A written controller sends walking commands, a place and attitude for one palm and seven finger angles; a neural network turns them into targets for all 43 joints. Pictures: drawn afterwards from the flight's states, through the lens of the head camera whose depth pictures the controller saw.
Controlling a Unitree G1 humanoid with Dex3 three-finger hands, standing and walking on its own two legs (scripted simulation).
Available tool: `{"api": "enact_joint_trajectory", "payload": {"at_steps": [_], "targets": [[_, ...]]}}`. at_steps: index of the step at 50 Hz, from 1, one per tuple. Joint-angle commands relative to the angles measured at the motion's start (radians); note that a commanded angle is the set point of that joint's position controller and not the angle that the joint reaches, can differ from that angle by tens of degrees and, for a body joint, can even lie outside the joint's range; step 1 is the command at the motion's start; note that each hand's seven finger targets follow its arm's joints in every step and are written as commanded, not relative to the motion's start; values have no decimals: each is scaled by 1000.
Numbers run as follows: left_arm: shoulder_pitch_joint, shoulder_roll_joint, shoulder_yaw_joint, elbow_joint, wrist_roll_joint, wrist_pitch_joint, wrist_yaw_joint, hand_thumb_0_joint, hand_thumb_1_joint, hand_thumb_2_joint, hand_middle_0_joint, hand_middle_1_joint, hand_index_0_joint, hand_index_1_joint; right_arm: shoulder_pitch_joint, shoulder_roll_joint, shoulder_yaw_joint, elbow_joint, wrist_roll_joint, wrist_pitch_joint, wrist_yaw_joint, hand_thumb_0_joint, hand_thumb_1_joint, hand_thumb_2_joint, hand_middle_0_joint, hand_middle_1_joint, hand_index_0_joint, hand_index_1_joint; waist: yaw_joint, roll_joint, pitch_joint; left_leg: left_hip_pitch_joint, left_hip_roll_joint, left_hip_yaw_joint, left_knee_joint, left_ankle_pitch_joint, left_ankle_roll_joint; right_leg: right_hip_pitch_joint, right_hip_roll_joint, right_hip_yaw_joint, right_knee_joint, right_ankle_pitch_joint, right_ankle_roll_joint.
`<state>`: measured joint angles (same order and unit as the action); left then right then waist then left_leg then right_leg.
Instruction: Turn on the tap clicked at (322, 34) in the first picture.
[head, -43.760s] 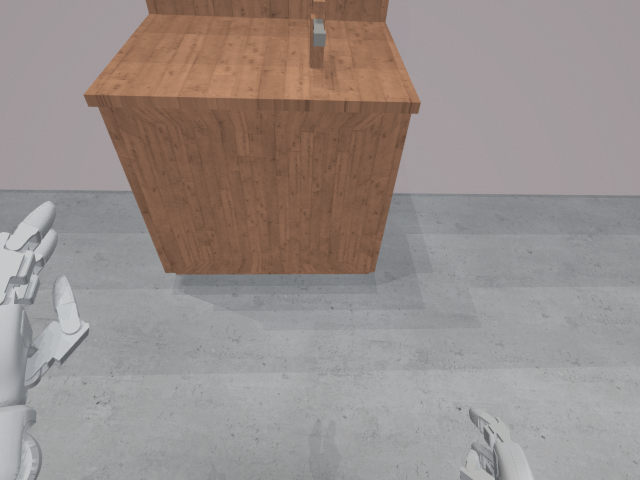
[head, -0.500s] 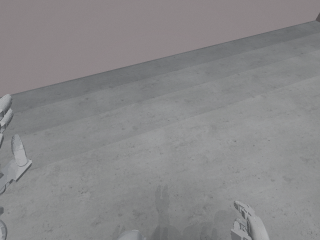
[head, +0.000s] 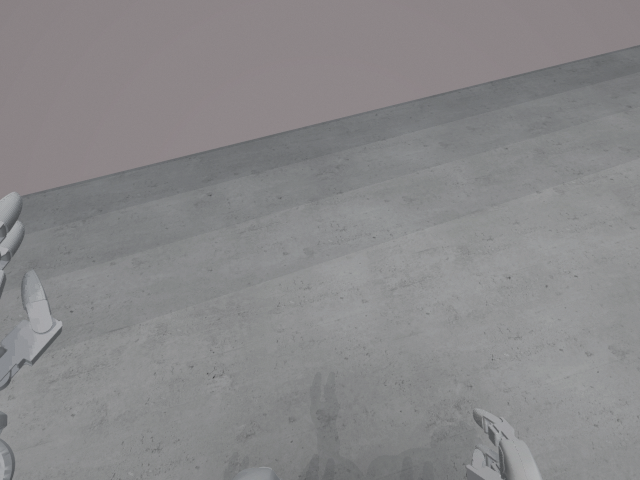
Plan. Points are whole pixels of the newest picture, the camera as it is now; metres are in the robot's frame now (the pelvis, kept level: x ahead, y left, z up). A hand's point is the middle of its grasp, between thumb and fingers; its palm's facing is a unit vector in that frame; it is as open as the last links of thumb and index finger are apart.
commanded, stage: shuffle to correct the standing spot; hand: left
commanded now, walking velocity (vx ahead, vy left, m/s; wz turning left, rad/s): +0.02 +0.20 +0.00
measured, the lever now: out of the picture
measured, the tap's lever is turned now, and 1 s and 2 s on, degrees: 62 62 62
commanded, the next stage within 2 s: come to a stop and stand still in 0.34 s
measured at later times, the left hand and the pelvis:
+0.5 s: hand out of the picture +0.17 +0.41 +0.17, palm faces +0.43 -0.80 -0.43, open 7.4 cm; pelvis -0.04 +0.17 -0.01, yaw +1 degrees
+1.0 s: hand out of the picture +0.18 +0.43 +0.17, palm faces +0.35 -0.84 -0.42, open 7.4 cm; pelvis -0.05 +0.20 +0.01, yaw -3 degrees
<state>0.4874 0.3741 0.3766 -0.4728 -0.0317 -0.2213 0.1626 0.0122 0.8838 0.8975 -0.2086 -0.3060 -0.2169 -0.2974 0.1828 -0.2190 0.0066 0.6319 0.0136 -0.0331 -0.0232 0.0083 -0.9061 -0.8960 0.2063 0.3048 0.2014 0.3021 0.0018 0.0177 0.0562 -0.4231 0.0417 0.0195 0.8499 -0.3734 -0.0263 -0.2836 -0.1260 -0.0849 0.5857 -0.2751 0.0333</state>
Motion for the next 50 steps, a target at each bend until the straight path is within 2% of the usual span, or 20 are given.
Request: {"api": "enact_joint_trajectory", "payload": {"at_steps": [1, 2, 4, 6, 11, 12, 14, 15, 18, 20, 22, 23, 24, 25, 27, 29, 31, 41, 46, 50], "targets": [[-88, 173, 114, -236, -1, -33, 27, 0, 900, 900, -200, -300, -200, -300, -91, -67, -47, -163, 4, -50, -30, 0, -900, -900, 200, 300, 200, 300, -2, -128, -124, 192, -59, 109, -329, 107, -4, -15, -135, 89, -139, 63, -90], [-93, 185, 111, -269, -2, -29, 26, 0, 900, 900, -200, -300, -200, -300, -88, -78, -59, -174, 10, -53, -39, 0, -900, -900, 200, 300, 200, 300, -5, -47, -128, 218, -44, 85, -380, 134, 3, -12, -99, 64, -39, 70, -64], [-78, 182, 123, -328, -4, -38, 22, 0, 900, 900, -200, -300, -200, -300, -66, -126, -75, -209, 16, -72, -40, 0, -900, -900, 200, 300, 200, 300, -4, 217, -161, 217, 157, -155, -458, 351, 100, -104, 61, -33, 237, -108, 9], [-30, 168, 135, -286, -12, -43, 19, 0, 900, 900, -200, -300, -200, -300, -63, -105, -70, -200, 8, -88, -31, 0, -900, -900, 200, 300, 200, 300, -6, 324, -146, 112, 200, -229, -530, 259, 184, -140, 80, 7, 448, -307, -3], [-55, 159, 111, -338, -7, -49, 29, 0, 900, 900, -200, -300, -200, -300, -86, -101, -41, -174, 0, -134, -1, 0, -900, -900, 200, 300, 200, 300, 14, 221, -198, 87, 105, -64, -352, 329, 101, 115, 70, -30, -59, -4, -20], [-27, 182, 131, -287, 0, -41, 33, 0, 900, 900, -200, -300, -200, -300, -82, -95, -32, -172, -5, -120, 1, 0, -900, -900, 200, 300, 200, 300, 11, 106, -203, -21, 65, -37, -253, 185, 71, 214, -26, 78, -148, 145, -61], [-60, 175, 118, -223, -23, -32, 31, 0, 900, 900, -200, -300, -200, -300, -69, -105, -50, -175, -4, -91, 10, 0, -900, -900, 200, 300, 200, 300, 5, -224, -122, -162, -30, -31, 120, -119, -3, 129, -361, 522, -292, 178, -222], [-56, 172, 117, -202, -26, -24, 29, 0, 900, 900, -200, -300, -200, -300, -73, -115, -60, -164, -2, -80, 13, 0, -900, -900, 200, 300, 200, 300, 2, -247, -90, -183, -2, -95, 226, -86, -8, 99, -366, 518, -303, 114, -238], [-44, 166, 131, -144, -9, -41, 24, 0, 900, 900, -200, -300, -200, -300, -95, -80, -35, -155, -1, -47, 0, 0, -900, -900, 200, 300, 200, 300, -5, -177, -83, -74, 56, -98, 109, -53, 1, 24, -266, 262, -225, 166, -171], [-72, 165, 130, -173, 0, -48, 22, 0, 900, 900, -200, -300, -200, -300, -111, -64, -37, -165, 2, -41, -11, 0, -900, -900, 200, 300, 200, 300, 2, -208, -97, 82, 21, -13, -129, -20, 9, -39, -200, 171, -198, 106, -136], [-86, 163, 112, -224, -3, -38, 21, 0, 900, 900, -200, -300, -200, -300, -93, -69, -48, -164, 6, -41, -25, 0, -900, -900, 200, 300, 200, 300, -13, -57, -116, 209, -57, 89, -339, 109, -2, -45, -119, 81, -90, 47, -82], [-102, 164, 98, -278, -5, -39, 16, 0, 900, 900, -200, -300, -200, -300, -81, -82, -58, -179, 10, -49, -32, 0, -900, -900, 200, 300, 200, 300, -12, 49, -132, 230, -17, 26, -401, 114, 14, -61, -53, 53, 40, 19, -53], [-128, 164, 101, -337, -4, -44, 14, 0, 900, 900, -200, -300, -200, -300, -63, -120, -69, -197, 12, -62, -36, 0, -900, -900, 200, 300, 200, 300, -10, 237, -155, 226, 134, -188, -481, 208, 77, -117, 59, -18, 216, -94, -2], [-84, 152, 98, -274, -6, -40, 9, 0, 900, 900, -200, -300, -200, -300, -39, -106, -71, -199, 10, -75, -34, 0, -900, -900, 200, 300, 200, 300, -16, 260, -160, 193, 222, -317, -595, 96, 125, -171, 114, 13, 374, -289, -1], [-130, 171, 116, -332, -13, -40, 10, 0, 900, 900, -200, -300, -200, -300, -71, -73, -57, -171, -4, -98, -34, 0, -900, -900, 200, 300, 200, 300, -29, 203, -136, 197, 255, -432, -662, -49, 148, -245, 96, 116, 487, -216, -18], [-104, 155, 102, -351, -4, -40, 18, 0, 900, 900, -200, -300, -200, -300, -82, -73, -48, -159, -11, -114, -28, 0, -900, -900, 200, 300, 200, 300, -12, 125, -173, 289, 240, -318, -609, 130, 145, -242, 79, 95, 382, -161, -25], [-92, 137, 71, -365, -5, -23, 14, 0, 900, 900, -200, -300, -200, -300, -73, -77, -42, -152, -16, -121, -20, 0, -900, -900, 200, 300, 200, 300, -10, 207, -199, 328, 215, -235, -612, 209, 103, -174, 107, 57, 242, -129, -28], [-45, 158, 77, -227, -19, 78, -8, 0, 900, 900, -200, -300, -200, -300, -52, -86, -23, -188, -15, -77, -31, 0, -900, -900, 200, 300, 200, 300, -2, 150, -171, 259, 211, -150, -612, 205, 41, 78, 159, 31, -216, 31, -39], [-73, 150, 81, -218, -18, 74, 5, 0, 900, 900, -200, -300, -200, -300, -53, -83, -24, -197, -8, -70, -33, 0, -900, -900, 200, 300, 200, 300, 2, 34, -208, 142, 114, -56, -526, 143, 16, 197, 88, 108, -242, 147, -68], [-44, 149, 75, -208, -30, 70, 12, 0, 900, 900, -200, -300, -200, -300, -61, -83, -25, -200, 1, -60, -37, 0, -900, -900, 200, 300, 200, 300, 1, 6, -175, 179, 41, -21, -399, 145, 20, 66, -7, 214, -302, 110, -115]]}}
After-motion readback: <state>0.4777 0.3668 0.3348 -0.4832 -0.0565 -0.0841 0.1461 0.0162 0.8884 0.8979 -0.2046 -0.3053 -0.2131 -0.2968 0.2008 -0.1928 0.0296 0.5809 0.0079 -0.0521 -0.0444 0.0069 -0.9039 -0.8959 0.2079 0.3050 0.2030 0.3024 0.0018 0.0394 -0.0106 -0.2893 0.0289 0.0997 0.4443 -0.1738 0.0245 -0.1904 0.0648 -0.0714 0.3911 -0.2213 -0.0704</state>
